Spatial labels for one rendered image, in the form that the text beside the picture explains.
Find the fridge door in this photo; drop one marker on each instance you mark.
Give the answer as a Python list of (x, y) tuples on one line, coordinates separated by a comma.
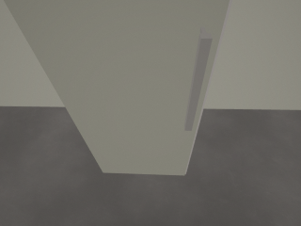
[(123, 69)]

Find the handle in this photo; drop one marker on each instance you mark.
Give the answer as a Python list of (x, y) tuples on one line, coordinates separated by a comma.
[(203, 50)]

